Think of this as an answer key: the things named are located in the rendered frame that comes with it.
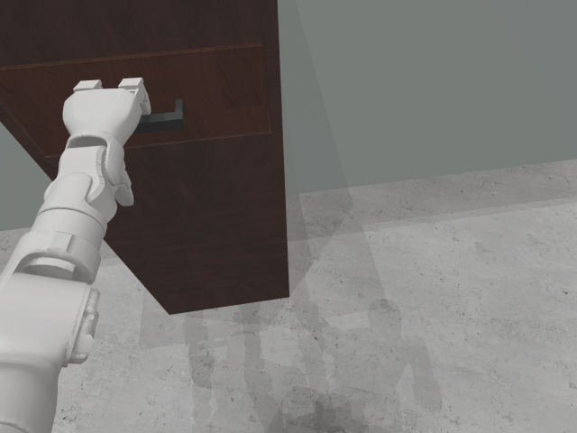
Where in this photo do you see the left robot upper arm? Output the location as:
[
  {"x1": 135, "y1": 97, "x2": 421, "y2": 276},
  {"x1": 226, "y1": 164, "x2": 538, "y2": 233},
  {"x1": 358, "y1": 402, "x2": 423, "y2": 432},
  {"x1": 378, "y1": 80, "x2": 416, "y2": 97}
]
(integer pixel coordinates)
[{"x1": 0, "y1": 272, "x2": 100, "y2": 433}]

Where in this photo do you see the left robot forearm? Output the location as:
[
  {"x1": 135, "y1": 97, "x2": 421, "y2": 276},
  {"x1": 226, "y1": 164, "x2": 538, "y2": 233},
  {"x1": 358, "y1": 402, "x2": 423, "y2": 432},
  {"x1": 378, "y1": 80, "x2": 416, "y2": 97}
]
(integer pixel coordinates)
[{"x1": 0, "y1": 130, "x2": 124, "y2": 294}]

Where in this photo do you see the handle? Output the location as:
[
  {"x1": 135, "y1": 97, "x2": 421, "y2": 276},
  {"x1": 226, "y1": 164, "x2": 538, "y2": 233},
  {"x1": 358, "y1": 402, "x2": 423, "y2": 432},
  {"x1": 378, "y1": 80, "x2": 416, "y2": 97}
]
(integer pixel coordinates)
[{"x1": 133, "y1": 99, "x2": 186, "y2": 134}]

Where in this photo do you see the cabinet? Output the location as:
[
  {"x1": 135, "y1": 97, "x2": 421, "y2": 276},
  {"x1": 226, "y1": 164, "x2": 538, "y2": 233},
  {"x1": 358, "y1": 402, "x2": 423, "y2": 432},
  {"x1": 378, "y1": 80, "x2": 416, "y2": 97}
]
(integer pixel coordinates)
[{"x1": 0, "y1": 0, "x2": 289, "y2": 315}]

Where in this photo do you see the robot left hand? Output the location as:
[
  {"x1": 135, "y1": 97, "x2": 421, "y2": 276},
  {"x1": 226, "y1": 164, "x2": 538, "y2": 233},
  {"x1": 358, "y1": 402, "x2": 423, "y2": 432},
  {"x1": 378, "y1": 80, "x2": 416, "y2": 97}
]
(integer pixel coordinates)
[{"x1": 62, "y1": 78, "x2": 151, "y2": 207}]

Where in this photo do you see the drawer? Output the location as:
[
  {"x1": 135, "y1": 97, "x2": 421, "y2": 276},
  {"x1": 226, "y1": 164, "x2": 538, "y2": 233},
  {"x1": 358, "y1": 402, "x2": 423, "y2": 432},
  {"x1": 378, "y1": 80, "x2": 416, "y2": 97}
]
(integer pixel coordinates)
[{"x1": 0, "y1": 42, "x2": 269, "y2": 155}]

